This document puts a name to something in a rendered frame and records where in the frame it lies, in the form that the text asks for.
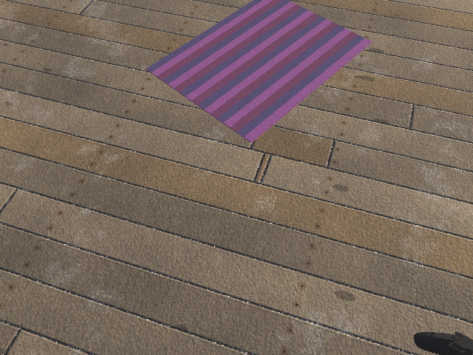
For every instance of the right robot hand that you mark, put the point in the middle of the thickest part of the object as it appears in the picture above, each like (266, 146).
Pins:
(444, 344)

